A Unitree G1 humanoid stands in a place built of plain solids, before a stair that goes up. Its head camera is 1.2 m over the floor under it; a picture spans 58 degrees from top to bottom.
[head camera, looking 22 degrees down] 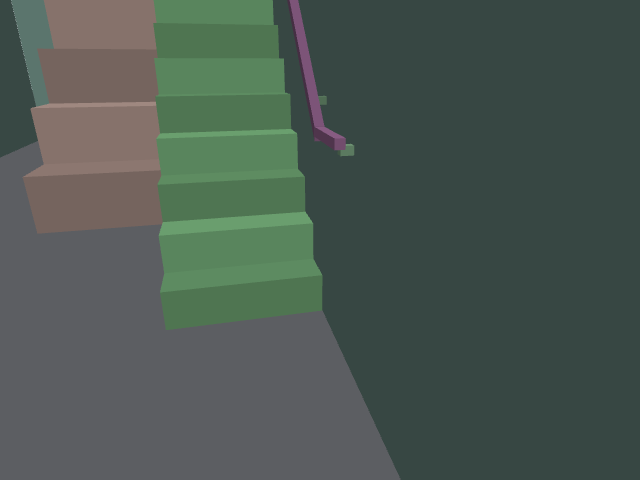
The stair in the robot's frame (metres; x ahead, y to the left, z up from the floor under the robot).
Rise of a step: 0.21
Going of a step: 0.21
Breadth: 0.79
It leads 13 degrees to the left of straight ahead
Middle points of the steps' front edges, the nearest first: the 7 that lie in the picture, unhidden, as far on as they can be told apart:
1.89 0.37 0.21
2.09 0.42 0.41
2.30 0.47 0.62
2.50 0.52 0.83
2.70 0.56 1.03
2.91 0.61 1.24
3.11 0.66 1.45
